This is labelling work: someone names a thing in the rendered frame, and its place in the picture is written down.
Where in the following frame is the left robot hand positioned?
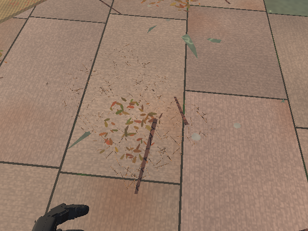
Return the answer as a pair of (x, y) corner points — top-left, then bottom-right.
(32, 203), (90, 231)

